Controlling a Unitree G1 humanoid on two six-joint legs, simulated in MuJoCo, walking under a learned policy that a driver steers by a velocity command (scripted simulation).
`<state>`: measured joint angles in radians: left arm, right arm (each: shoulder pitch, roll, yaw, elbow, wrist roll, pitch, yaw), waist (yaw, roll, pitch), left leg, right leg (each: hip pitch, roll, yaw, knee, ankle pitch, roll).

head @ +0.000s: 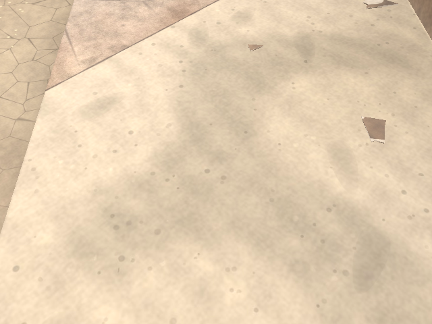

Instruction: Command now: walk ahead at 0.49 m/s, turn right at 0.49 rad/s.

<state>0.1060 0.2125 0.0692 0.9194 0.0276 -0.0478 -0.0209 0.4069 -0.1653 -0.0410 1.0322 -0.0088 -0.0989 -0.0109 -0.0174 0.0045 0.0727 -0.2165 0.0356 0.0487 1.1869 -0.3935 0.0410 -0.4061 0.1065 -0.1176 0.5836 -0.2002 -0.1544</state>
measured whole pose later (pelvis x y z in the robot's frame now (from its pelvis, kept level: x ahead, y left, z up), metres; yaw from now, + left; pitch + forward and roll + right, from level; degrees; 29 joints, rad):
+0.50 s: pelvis +0.29 +0.02 +0.00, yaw -18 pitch +2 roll +0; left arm 0.43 0.27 0.08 0.91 0.00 -0.05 0.01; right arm 0.00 -0.23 -0.02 0.72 -0.05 -0.08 0.00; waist 0.09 -0.01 0.05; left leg -0.48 -0.01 0.02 0.57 -0.11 0.03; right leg -0.11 0.13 0.18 0.82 -0.49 -0.10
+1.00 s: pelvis +0.51 -0.09 +0.00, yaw -35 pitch +2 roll +1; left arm 0.02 0.24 0.04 0.68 0.05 -0.01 -0.07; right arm 0.42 -0.25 -0.05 0.89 -0.02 -0.06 -0.01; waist -0.06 -0.01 0.05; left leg 0.05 0.09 0.30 0.46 -0.47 -0.04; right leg -0.48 0.02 -0.10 0.57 -0.20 -0.15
